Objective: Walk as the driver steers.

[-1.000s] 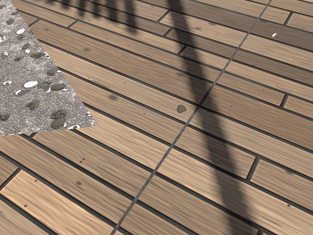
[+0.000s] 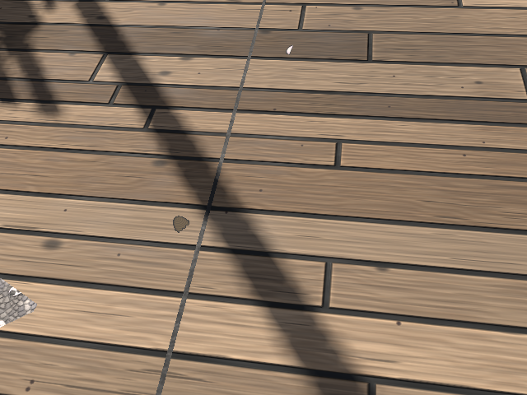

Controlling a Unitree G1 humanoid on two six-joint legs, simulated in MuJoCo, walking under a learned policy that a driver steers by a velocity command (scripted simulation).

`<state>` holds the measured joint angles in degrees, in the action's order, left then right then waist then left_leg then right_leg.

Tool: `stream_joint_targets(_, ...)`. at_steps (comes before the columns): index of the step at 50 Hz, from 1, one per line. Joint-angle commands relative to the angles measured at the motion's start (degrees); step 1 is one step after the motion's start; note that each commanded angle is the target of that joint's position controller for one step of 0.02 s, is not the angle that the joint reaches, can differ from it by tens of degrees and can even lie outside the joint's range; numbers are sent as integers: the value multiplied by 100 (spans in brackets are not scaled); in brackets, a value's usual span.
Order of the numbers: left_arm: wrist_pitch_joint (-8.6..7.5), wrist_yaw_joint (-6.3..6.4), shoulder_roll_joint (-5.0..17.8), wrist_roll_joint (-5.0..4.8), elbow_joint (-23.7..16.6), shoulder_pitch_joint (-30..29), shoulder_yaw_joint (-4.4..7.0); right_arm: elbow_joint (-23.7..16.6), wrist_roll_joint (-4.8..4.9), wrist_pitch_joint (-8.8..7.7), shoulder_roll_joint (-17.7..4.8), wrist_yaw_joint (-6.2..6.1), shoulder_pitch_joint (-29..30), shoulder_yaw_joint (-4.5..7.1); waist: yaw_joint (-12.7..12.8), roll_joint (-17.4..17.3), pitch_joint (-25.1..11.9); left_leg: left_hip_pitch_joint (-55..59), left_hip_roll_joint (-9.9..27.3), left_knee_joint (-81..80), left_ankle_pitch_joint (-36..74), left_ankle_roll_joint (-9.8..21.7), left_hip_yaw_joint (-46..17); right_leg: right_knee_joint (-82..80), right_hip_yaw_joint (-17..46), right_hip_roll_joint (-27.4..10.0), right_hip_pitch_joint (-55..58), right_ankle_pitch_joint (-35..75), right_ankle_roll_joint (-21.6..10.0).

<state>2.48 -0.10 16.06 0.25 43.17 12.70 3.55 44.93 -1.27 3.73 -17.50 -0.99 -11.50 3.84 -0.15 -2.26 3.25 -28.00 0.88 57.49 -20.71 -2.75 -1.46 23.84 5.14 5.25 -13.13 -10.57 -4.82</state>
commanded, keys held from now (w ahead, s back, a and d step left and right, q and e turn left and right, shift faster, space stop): e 0.58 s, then no key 0.28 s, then q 0.14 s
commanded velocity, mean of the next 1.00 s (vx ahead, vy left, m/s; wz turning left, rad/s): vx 0.00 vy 0.00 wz -0.44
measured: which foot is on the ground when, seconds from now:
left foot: up 0.00-0.26, down 0.28-0.74, up 0.76-1.00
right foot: down 0.00-0.28, up 0.30-0.72, down 0.74-1.00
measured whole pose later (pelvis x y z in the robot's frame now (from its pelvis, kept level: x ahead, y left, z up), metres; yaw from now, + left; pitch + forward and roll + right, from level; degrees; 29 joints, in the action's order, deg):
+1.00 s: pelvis -0.04 +0.01 +0.00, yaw -24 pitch -2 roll +0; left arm 1.0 1.4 11.9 1.2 47.0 6.7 -0.9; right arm 49.0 -0.6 4.2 -16.2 0.2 -15.6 2.4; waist -2.2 -2.7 3.6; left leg -17.0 1.2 43.7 -23.8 -1.2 -1.6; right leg 22.2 -0.5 3.4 -8.2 -12.3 -4.1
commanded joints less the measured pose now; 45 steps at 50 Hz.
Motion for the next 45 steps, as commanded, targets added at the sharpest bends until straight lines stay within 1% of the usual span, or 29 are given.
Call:
stream_joint_targets(1,-59,34,945,28,-253,285,256,-445,12,-57,-407,-36,223,80,189,886,-433,-634,-19,-356,-111,-27,-122,-575,1705,-1472,998,1340,-883)
stream_joint_targets(5,-44,17,1057,71,-263,327,304,-559,49,-102,-401,-68,345,50,239,843,-476,-260,-154,-880,-284,52,-183,-464,2096,-1457,811,1322,-949)
stream_joint_targets(9,-19,-26,1101,88,-283,155,336,-640,108,-167,-416,-100,285,17,174,890,-574,416,-360,-1481,-369,182,-218,-334,2449,-1330,522,1629,-833)
stream_joint_targets(11,-3,-48,1104,72,-280,3,348,-640,139,-210,-418,-127,105,-1,67,934,-601,914,-459,-2059,-314,268,-241,-271,2630,-1227,360,1705,-684)
stream_joint_targets(13,17,-39,1040,-5,-302,-288,333,-539,121,-275,-380,-191,-318,-16,-248,842,-569,1892,-456,-3488,466,347,-200,-61,2564,-890,-141,1118,-287)
stream_joint_targets(14,-3,-16,825,-57,-335,-223,274,-533,55,-315,-679,-246,-392,47,-219,357,-589,2466,212,-4189,473,489,-780,383,2205,-506,-693,75,63)
stream_joint_targets(15,-32,2,402,-85,-384,163,183,-702,3,-300,-1202,-266,-91,123,58,-938,-646,2880,1740,-4650,351,958,-2357,1642,967,394,-1521,-1627,406)
stream_joint_targets(16,-12,54,925,116,-298,125,313,-751,-31,-250,-1278,-209,103,156,-3,-796,-406,1995,2184,-4550,938,1538,-2638,2754,347,452,-1686,-2214,478)
stream_joint_targets(17,9,36,1059,168,-245,110,369,-796,-13,-250,-902,-168,207,57,119,-420,-262,1668,2014,-4457,1345,1635,-2285,3432,398,187,-1495,-2007,497)
stream_joint_targets(18,45,-15,1005,158,-129,205,376,-829,21,-258,-613,-134,474,-23,247,-271,-106,1473,1627,-4384,1526,1496,-1675,3828,356,115,-1426,-1674,520)
stream_joint_targets(19,91,-78,951,126,-51,327,372,-889,9,-259,-519,-131,660,-56,326,-393,-107,1541,1291,-4320,1673,1339,-1185,4122,266,98,-1449,-1406,573)
stream_joint_targets(20,123,-143,913,99,-7,410,359,-907,4,-268,-511,-159,672,-61,310,-583,-151,1715,1149,-4240,2020,1312,-899,4340,150,78,-1558,-1296,646)
stream_joint_targets(22,143,-199,847,51,-30,256,314,-852,-5,-280,-530,-157,402,-48,132,-540,-211,2104,1099,-4101,2537,1357,-600,4263,-28,1,-1735,-1253,788)
stream_joint_targets(25,177,-223,737,46,-150,-111,247,-688,2,-301,-633,-158,-70,15,-135,-551,-279,2722,1299,-3959,2889,1473,-527,3743,-148,-140,-1933,-1337,889)
stream_joint_targets(27,199,-243,679,38,-210,-236,208,-622,-12,-310,-697,-138,-184,53,-199,-621,-327,2853,1416,-3898,2991,1518,-451,3342,-250,-239,-1826,-1446,879)
stream_joint_targets(30,204,-270,548,13,-303,-382,124,-584,-30,-319,-766,-63,-137,89,-217,-701,-380,2570,1469,-3777,3090,1506,-210,2551,-466,-354,-1209,-1600,766)
stream_joint_targets(33,173,-218,517,-33,-313,-300,70,-487,-41,-307,-875,24,-113,121,-175,-877,-507,2314,1485,-3513,3571,1492,-123,1760,-692,-254,-515,-1667,577)
stream_joint_targets(34,151,-196,507,-36,-287,-215,56,-453,-23,-290,-898,45,-102,125,-124,-883,-536,2278,1483,-3386,3647,1456,-124,1369,-738,-227,-318,-1511,508)
stream_joint_targets(35,115,-168,461,-13,-218,-45,34,-428,21,-262,-902,61,-26,122,22,-797,-555,2142,1410,-3167,3577,1335,-26,667,-796,-201,45,-1025,425)
stream_joint_targets(36,52,-127,475,58,-146,117,17,-383,74,-235,-872,69,-13,108,172,-606,-544,1823,1312,-2886,3248,1075,119,-352,-729,-228,573,-142,352)
stream_joint_targets(37,-29,-77,770,172,-152,141,55,-341,71,-226,-661,89,-269,58,138,160,-677,1179,1030,-2228,2200,685,411,-979,217,-848,1294,199,246)
stream_joint_targets(38,-89,-46,1430,127,-345,-88,147,-631,11,-220,-32,140,-412,-121,-124,1781,-672,-6,168,-1278,-1033,228,943,-884,2163,-2567,1643,2428,-344)
stream_joint_targets(39,-123,-11,1216,68,-188,233,136,-543,46,-95,-353,19,-5,-64,364,1212,-742,426,186,-768,-1447,226,195,-645,1804,-2658,878,2641,-986)
stream_joint_targets(40,-133,-3,902,73,-149,-53,25,-495,116,-30,-450,22,-8,-27,124,997,-446,414,196,-530,-1167,247,65,-715,1398,-2299,728,2333,-989)
stream_joint_targets(41,-125,18,644,77,-158,-432,-69,-380,125,-25,-480,44,-66,-7,-15,951,-222,422,224,-575,-787,255,10,-813,1036,-1959,560,1965,-780)
stream_joint_targets(42,-126,56,588,81,-152,-605,-105,-286,81,-32,-537,61,-157,21,-97,1072,-162,396,193,-611,-509,243,64,-817,819,-1702,643,2020,-612)
stream_joint_targets(43,-142,100,567,60,-120,-591,-122,-161,16,-28,-565,73,-329,36,-100,1138,-228,476,146,-537,-344,204,114,-750,628,-1569,723,2432,-594)
stream_joint_targets(44,-161,115,413,59,-68,-562,-195,-24,7,-26,-477,92,-491,9,-123,981,-395,655,116,-598,-262,172,81,-730,440,-1541,807,2604,-568)
stream_joint_targets(45,-189,130,296,69,3,-523,-255,71,29,-21,-346,113,-577,-34,-121,870,-469,855,100,-800,-225,140,35,-744,309,-1546,808,2554,-539)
